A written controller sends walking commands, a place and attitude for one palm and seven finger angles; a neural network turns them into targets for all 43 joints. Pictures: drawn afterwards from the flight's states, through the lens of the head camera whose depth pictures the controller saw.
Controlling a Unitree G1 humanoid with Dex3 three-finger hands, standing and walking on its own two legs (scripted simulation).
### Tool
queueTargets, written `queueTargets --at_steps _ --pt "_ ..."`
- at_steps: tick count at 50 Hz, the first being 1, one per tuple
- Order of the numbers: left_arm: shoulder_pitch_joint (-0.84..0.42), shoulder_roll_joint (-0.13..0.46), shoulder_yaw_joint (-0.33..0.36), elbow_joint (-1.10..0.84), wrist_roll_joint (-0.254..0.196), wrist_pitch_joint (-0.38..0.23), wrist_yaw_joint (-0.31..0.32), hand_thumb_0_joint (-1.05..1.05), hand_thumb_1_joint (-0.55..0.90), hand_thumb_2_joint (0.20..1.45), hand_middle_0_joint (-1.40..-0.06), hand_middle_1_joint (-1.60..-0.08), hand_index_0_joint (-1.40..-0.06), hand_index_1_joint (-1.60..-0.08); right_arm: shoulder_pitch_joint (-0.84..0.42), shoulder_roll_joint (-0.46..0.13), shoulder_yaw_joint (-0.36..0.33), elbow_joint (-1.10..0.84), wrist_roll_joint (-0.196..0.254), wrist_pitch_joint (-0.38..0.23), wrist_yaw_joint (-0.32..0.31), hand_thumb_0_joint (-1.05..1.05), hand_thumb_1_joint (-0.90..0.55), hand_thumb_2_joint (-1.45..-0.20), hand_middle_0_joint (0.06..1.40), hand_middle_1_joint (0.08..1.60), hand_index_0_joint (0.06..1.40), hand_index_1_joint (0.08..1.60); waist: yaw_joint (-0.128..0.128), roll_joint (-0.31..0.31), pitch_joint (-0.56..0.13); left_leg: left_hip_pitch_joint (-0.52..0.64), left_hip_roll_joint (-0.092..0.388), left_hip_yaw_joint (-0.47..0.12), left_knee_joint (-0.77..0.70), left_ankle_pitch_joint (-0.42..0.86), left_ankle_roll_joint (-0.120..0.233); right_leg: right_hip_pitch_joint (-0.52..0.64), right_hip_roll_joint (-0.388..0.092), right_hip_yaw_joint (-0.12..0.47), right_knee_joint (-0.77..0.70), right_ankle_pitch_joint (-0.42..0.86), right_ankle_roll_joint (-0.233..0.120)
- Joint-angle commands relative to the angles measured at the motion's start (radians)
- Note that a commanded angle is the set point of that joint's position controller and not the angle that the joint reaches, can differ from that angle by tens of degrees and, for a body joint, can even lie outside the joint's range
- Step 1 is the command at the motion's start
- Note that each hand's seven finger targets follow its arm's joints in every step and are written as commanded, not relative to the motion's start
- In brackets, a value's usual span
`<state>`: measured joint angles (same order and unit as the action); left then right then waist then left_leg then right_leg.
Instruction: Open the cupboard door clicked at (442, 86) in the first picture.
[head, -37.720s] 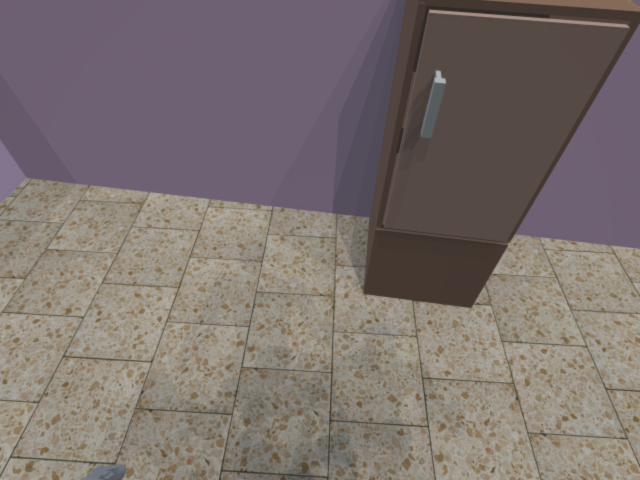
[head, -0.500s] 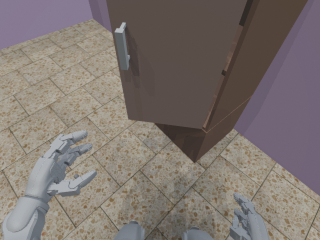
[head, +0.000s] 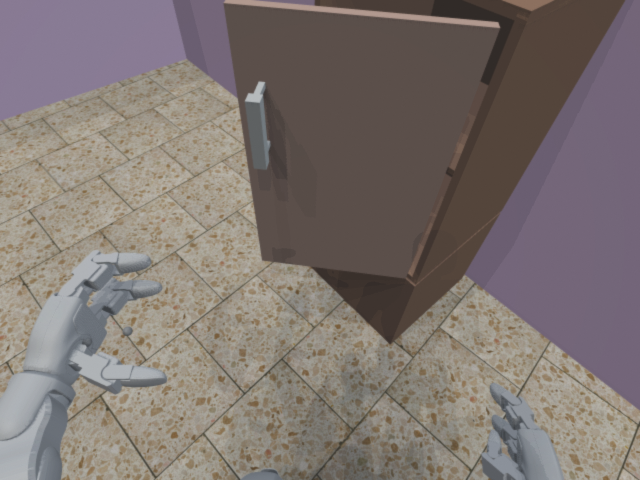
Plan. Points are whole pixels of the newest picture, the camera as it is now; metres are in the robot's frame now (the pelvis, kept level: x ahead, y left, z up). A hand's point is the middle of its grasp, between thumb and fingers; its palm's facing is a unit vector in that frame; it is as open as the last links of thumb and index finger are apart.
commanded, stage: raise the hand with hooked fingers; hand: left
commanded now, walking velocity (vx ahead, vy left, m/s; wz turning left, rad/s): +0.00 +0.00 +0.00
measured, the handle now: (261, 126) +0.61 +0.14 +0.09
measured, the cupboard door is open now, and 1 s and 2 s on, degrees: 41 41 41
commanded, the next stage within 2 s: move the hooked fingers beside the handle in 0.92 s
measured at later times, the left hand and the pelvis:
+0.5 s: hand (93, 268) +0.30 +0.27 +0.12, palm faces -0.02 -1.00 -0.05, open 14.0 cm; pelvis +0.01 -0.01 +0.02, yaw +0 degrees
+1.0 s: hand (110, 278) +0.29 +0.25 +0.12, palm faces -0.03 -1.00 -0.02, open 14.0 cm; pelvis +0.00 -0.02 +0.02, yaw -1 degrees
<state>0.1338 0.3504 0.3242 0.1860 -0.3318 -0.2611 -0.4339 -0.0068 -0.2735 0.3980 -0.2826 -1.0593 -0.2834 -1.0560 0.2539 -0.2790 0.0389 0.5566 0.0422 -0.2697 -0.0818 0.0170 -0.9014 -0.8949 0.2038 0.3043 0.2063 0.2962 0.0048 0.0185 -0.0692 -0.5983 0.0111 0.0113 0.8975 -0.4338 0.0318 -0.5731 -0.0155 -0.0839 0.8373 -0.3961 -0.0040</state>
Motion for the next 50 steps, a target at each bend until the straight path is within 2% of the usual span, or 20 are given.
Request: queueTargets --at_steps 1,4,8,9,11,18,19,20,21,22,25,29,31,33,34,37,38,45,48,50 --pt "-0.21 0.231 0.11 -0.191 -0.025 -0.029 -0.015 0.0 -0.5 0.3 -0.3 -1.2 -0.3 -1.2 -0.027 -0.136 -0.053 -0.139 0.006 -0.037 -0.014 0.0 -0.9 -0.9 0.2 0.3 0.2 0.3 -0.005 0.07 -0.212 0.184 -0.002 -0.064 -0.196 0.271 -0.02 0.104 0.041 0.01 -0.117 0.198 -0.023" --pt "-0.239 0.264 0.141 -0.154 -0.036 -0.01 -0.038 0.0 -0.5 0.3 -0.3 -1.2 -0.3 -1.2 -0.029 -0.139 -0.047 -0.136 0.005 -0.031 -0.016 0.0 -0.9 -0.9 0.2 0.3 0.2 0.3 0.003 0.082 -0.201 0.197 -0.005 -0.06 -0.197 0.308 -0.022 0.132 0.046 0.015 -0.126 0.241 -0.03" --pt "-0.289 0.267 0.144 -0.113 -0.041 0.01 -0.063 0.0 -0.5 0.3 -0.3 -1.2 -0.3 -1.2 -0.034 -0.137 -0.044 -0.133 0.009 -0.022 -0.019 0.0 -0.9 -0.9 0.2 0.3 0.2 0.3 -0.001 0.065 -0.199 0.213 -0.002 -0.058 -0.213 0.326 -0.022 0.139 0.043 0.013 -0.146 0.258 -0.025" --pt "-0.317 0.282 0.149 -0.11 -0.043 0.014 -0.073 0.0 -0.5 0.3 -0.3 -1.2 -0.3 -1.2 -0.034 -0.139 -0.04 -0.132 0.007 -0.021 -0.018 0.0 -0.9 -0.9 0.2 0.3 0.2 0.3 0.003 0.098 -0.194 0.223 -0.005 -0.059 -0.213 0.346 -0.025 0.149 0.047 0.016 -0.145 0.275 -0.032" --pt "-0.347 0.29 0.152 -0.091 -0.043 0.022 -0.084 0.0 -0.5 0.3 -0.3 -1.2 -0.3 -1.2 -0.031 -0.138 -0.041 -0.129 0.01 -0.017 -0.021 0.0 -0.9 -0.9 0.2 0.3 0.2 0.3 -0.002 0.073 -0.199 0.234 -0.002 -0.062 -0.227 0.341 -0.024 0.15 0.045 0.014 -0.158 0.268 -0.028" --pt "-0.417 0.358 0.205 -0.03 -0.048 0.031 -0.105 0.0 -0.5 0.3 -0.3 -1.2 -0.3 -1.2 -0.03 -0.143 -0.039 -0.123 0.011 -0.009 -0.025 0.0 -0.9 -0.9 0.2 0.3 0.2 0.3 0.008 0.081 -0.214 0.259 -0.007 -0.057 -0.253 0.344 -0.021 0.187 0.04 0.021 -0.189 0.274 -0.03" --pt "-0.433 0.375 0.213 -0.019 -0.049 0.033 -0.11 0.0 -0.5 0.3 -0.3 -1.2 -0.3 -1.2 -0.026 -0.147 -0.039 -0.122 0.01 -0.007 -0.026 0.0 -0.9 -0.9 0.2 0.3 0.2 0.3 0.008 0.06 -0.207 0.262 -0.008 -0.057 -0.25 0.356 -0.019 0.198 0.045 0.024 -0.193 0.287 -0.032" --pt "-0.455 0.381 0.212 -0.008 -0.049 0.037 -0.115 0.0 -0.5 0.3 -0.3 -1.2 -0.3 -1.2 -0.028 -0.148 -0.037 -0.12 0.012 -0.004 -0.027 0.0 -0.9 -0.9 0.2 0.3 0.2 0.3 0.007 0.082 -0.208 0.259 -0.009 -0.055 -0.259 0.339 -0.019 0.196 0.042 0.025 -0.2 0.274 -0.031" --pt "-0.46 0.383 0.217 0.015 -0.049 0.042 -0.119 0.0 -0.5 0.3 -0.3 -1.2 -0.3 -1.2 -0.025 -0.146 -0.039 -0.119 0.014 -0.002 -0.029 0.0 -0.9 -0.9 0.2 0.3 0.2 0.3 0.004 0.071 -0.205 0.263 -0.009 -0.053 -0.263 0.328 -0.017 0.194 0.041 0.026 -0.207 0.268 -0.029" --pt "-0.447 0.352 0.192 0.037 -0.05 0.047 -0.126 0.0 -0.5 0.3 -0.3 -1.2 -0.3 -1.2 -0.023 -0.147 -0.039 -0.12 0.015 -0.001 -0.03 0.0 -0.9 -0.9 0.2 0.3 0.2 0.3 0.001 0.058 -0.19 0.257 -0.01 -0.05 -0.264 0.327 -0.015 0.191 0.04 0.025 -0.21 0.27 -0.028" --pt "-0.417 0.333 0.176 0.08 -0.059 0.057 -0.148 0.0 -0.5 0.3 -0.3 -1.2 -0.3 -1.2 -0.022 -0.152 -0.043 -0.125 0.018 0.0 -0.023 0.0 -0.9 -0.9 0.2 0.3 0.2 0.3 0.005 0.035 -0.174 0.241 -0.014 -0.039 -0.261 0.318 -0.01 0.196 0.038 0.035 -0.218 0.278 -0.028" --pt "-0.434 0.385 0.218 0.01 -0.055 0.031 -0.132 0.0 -0.5 0.3 -0.3 -1.2 -0.3 -1.2 -0.018 -0.153 -0.047 -0.131 0.009 -0.001 -0.014 0.0 -0.9 -0.9 0.2 0.3 0.2 0.3 0.018 0.062 -0.222 0.257 -0.015 -0.037 -0.257 0.351 -0.01 0.227 0.037 0.042 -0.211 0.307 -0.032" --pt "-0.424 0.38 0.23 0.021 -0.057 0.022 -0.122 0.0 -0.5 0.3 -0.3 -1.2 -0.3 -1.2 -0.015 -0.149 -0.048 -0.131 0.009 0.001 -0.014 0.0 -0.9 -0.9 0.2 0.3 0.2 0.3 0.014 0.045 -0.219 0.246 -0.016 -0.032 -0.259 0.342 -0.008 0.226 0.035 0.044 -0.215 0.307 -0.027" --pt "-0.44 0.371 0.224 0.013 -0.055 0.011 -0.113 0.0 -0.5 0.3 -0.3 -1.2 -0.3 -1.2 -0.019 -0.146 -0.049 -0.128 0.011 0.001 -0.018 0.0 -0.9 -0.9 0.2 0.3 0.2 0.3 0.007 0.07 -0.201 0.246 -0.015 -0.027 -0.261 0.311 -0.008 0.206 0.035 0.047 -0.221 0.277 -0.025" --pt "-0.458 0.389 0.227 -0.002 -0.052 0.004 -0.11 0.0 -0.5 0.3 -0.3 -1.2 -0.3 -1.2 -0.018 -0.149 -0.047 -0.125 0.009 0.002 -0.018 0.0 -0.9 -0.9 0.2 0.3 0.2 0.3 0.008 0.082 -0.196 0.25 -0.015 -0.027 -0.259 0.319 -0.008 0.215 0.036 0.049 -0.218 0.283 -0.029" --pt "-0.454 0.374 0.218 0.012 -0.046 0.001 -0.108 0.0 -0.5 0.3 -0.3 -1.2 -0.3 -1.2 -0.019 -0.145 -0.048 -0.125 0.011 0.002 -0.023 0.0 -0.9 -0.9 0.2 0.3 0.2 0.3 0.002 0.072 -0.2 0.248 -0.015 -0.025 -0.265 0.296 -0.005 0.213 0.032 0.052 -0.226 0.266 -0.023" --pt "-0.448 0.37 0.213 0.016 -0.045 0.001 -0.109 0.0 -0.5 0.3 -0.3 -1.2 -0.3 -1.2 -0.023 -0.143 -0.047 -0.124 0.012 0.001 -0.025 0.0 -0.9 -0.9 0.2 0.3 0.2 0.3 0.006 0.089 -0.196 0.248 -0.016 -0.025 -0.266 0.295 -0.006 0.214 0.031 0.053 -0.227 0.265 -0.025" --pt "-0.453 0.359 0.207 0.068 -0.061 0.016 -0.128 0.0 -0.5 0.3 -0.3 -1.2 -0.3 -1.2 -0.03 -0.145 -0.041 -0.122 0.013 0.003 -0.03 0.0 -0.9 -0.9 0.2 0.3 0.2 0.3 -0.001 0.02 -0.171 0.214 -0.017 -0.021 -0.26 0.267 -0.003 0.22 0.029 0.07 -0.239 0.253 -0.018" --pt "-0.463 0.353 0.198 0.056 -0.058 0.013 -0.133 0.0 -0.5 0.3 -0.3 -1.2 -0.3 -1.2 -0.032 -0.142 -0.044 -0.121 0.016 0.0 -0.031 0.0 -0.9 -0.9 0.2 0.3 0.2 0.3 -0.002 0.056 -0.188 0.226 -0.018 -0.016 -0.254 0.26 -0.003 0.21 0.025 0.075 -0.242 0.242 -0.016" --pt "-0.47 0.369 0.207 0.066 -0.058 0.014 -0.134 0.0 -0.5 0.3 -0.3 -1.2 -0.3 -1.2 -0.033 -0.144 -0.041 -0.123 0.015 0.003 -0.031 0.0 -0.9 -0.9 0.2 0.3 0.2 0.3 -0.002 0.035 -0.185 0.214 -0.018 -0.018 -0.25 0.256 -0.002 0.213 0.027 0.082 -0.24 0.238 -0.017"
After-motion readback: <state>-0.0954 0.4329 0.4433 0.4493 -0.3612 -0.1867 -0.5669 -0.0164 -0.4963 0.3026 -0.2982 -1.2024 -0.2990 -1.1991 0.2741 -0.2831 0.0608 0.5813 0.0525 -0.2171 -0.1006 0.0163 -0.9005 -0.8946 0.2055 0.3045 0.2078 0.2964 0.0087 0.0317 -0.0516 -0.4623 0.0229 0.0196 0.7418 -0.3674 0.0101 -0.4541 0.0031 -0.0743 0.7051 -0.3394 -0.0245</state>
